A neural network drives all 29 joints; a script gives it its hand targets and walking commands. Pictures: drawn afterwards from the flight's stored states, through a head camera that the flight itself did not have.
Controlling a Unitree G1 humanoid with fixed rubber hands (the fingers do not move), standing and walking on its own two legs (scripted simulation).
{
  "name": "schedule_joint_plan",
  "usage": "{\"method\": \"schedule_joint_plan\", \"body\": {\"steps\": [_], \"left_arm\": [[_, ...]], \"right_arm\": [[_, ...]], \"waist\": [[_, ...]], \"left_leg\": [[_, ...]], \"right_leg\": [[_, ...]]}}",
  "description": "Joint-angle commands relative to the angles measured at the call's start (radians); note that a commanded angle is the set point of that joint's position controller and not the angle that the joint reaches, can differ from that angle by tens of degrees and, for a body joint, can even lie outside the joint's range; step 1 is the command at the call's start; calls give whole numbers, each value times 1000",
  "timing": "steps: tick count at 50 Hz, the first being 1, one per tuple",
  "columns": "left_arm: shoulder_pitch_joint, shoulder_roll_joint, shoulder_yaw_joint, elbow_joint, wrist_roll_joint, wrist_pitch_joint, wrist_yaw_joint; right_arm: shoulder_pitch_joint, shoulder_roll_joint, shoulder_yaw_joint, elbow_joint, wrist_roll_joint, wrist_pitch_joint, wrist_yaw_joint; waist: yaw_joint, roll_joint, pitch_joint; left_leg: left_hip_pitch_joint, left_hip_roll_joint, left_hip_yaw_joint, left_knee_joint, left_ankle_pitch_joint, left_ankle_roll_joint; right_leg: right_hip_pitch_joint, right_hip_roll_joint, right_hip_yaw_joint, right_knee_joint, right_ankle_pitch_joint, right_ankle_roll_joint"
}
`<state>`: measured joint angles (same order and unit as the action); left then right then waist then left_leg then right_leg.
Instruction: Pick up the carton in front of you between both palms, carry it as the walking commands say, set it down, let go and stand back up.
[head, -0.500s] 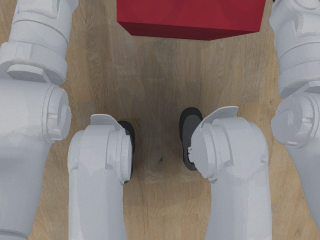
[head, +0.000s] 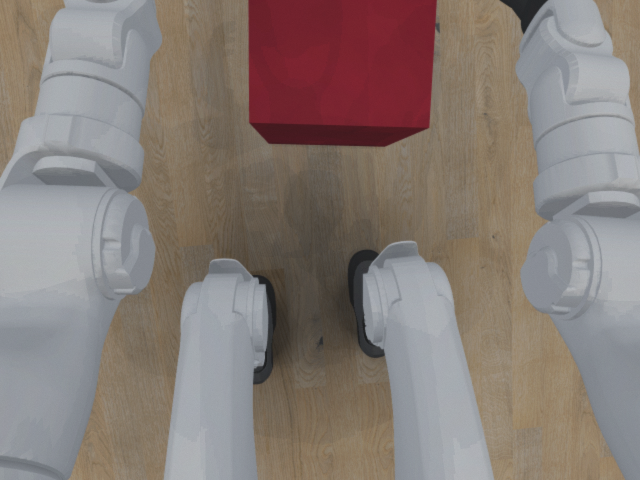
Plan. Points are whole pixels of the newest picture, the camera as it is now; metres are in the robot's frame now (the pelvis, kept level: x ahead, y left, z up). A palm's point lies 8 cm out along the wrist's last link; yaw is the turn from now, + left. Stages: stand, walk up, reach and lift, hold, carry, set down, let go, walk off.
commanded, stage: set down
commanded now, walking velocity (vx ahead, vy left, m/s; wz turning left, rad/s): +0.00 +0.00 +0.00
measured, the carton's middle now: (334, 66) +0.56 -0.07 -0.32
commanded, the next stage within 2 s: let go in 0.60 s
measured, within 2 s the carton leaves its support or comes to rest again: neither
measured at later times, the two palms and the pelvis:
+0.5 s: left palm out of the picture +0.60 +0.13 +0.04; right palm out of the picture +0.54 -0.26 +0.04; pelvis +0.02 +0.00 +0.13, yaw +0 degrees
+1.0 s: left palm out of the picture +0.48 +0.16 +0.14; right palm out of the picture +0.44 -0.27 +0.15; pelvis +0.07 -0.01 +0.26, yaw +0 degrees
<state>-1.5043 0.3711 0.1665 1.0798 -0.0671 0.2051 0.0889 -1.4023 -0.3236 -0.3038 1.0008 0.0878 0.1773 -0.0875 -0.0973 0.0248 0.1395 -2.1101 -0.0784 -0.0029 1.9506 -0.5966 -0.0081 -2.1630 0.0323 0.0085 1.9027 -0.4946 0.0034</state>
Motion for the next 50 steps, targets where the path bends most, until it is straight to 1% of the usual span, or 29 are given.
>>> {"method": "schedule_joint_plan", "body": {"steps": [1,8,13,19,28,32,36,38,40,42,45,47,50], "left_arm": [[-261,92,20,-117,19,-12,-5],[-242,102,9,-234,12,24,1],[-200,102,13,-285,9,43,-6],[-135,86,35,-265,24,32,-26],[-74,58,75,-224,68,-1,-54],[-21,29,103,-209,111,-12,-59],[116,-22,126,-262,169,-14,-39],[209,-56,129,-319,191,-15,-21],[322,-90,124,-390,196,-20,-7],[425,-111,111,-458,192,-32,-1],[543,-121,88,-543,176,-55,-5],[623,-123,74,-573,167,-72,-16],[755,-125,60,-580,161,-96,-35]], "right_arm": [[-224,-136,-35,-125,-24,-12,9],[-184,-163,-29,-232,3,22,26],[-140,-161,-21,-274,16,43,39],[-83,-137,-34,-264,-5,36,55],[-31,-97,-72,-242,-59,4,72],[22,-71,-87,-226,-99,-10,86],[150,-68,-86,-261,-154,-20,116],[236,-69,-74,-300,-180,-25,135],[334,-70,-53,-348,-199,-32,152],[420,-71,-34,-397,-207,-41,164],[532,-60,1,-450,-191,-58,177],[613,-43,27,-464,-170,-70,183],[744,-10,61,-470,-136,-89,189]], "waist": [[-41,41,-1127],[-43,65,-1322],[-36,62,-1354],[-32,47,-1297],[-31,40,-1215],[-19,42,-1175],[-6,45,-1230],[-2,38,-1254],[-1,18,-1258],[-4,-7,-1232],[-2,-31,-1150],[3,-31,-1086],[17,-24,-996]], "left_leg": [[448,-21,44,-227,219,-10],[645,-31,47,-337,328,-12],[725,-35,44,-431,389,-13],[763,-32,32,-560,428,-16],[879,-21,10,-765,465,-23],[945,-15,4,-846,484,-29],[1087,-12,0,-923,574,-37],[1154,-13,-1,-962,619,-40],[1187,-13,0,-999,643,-41],[1177,-12,1,-1039,637,-41],[1155,-9,2,-1099,588,-36],[1156,-5,4,-1136,552,-34],[1178,0,5,-1183,513,-32]], "right_leg": [[695,18,-61,-180,326,25],[823,27,-75,-293,426,30],[913,32,-70,-384,490,31],[991,31,-54,-505,538,33],[1101,24,-42,-709,557,36],[1134,20,-41,-789,548,35],[1232,22,-43,-864,605,28],[1298,24,-41,-898,641,23],[1385,22,-34,-928,682,17],[1480,17,-22,-957,720,12],[1599,6,2,-1005,738,7],[1660,-1,18,-1039,735,6],[1729,-11,38,-1085,726,7]]}}
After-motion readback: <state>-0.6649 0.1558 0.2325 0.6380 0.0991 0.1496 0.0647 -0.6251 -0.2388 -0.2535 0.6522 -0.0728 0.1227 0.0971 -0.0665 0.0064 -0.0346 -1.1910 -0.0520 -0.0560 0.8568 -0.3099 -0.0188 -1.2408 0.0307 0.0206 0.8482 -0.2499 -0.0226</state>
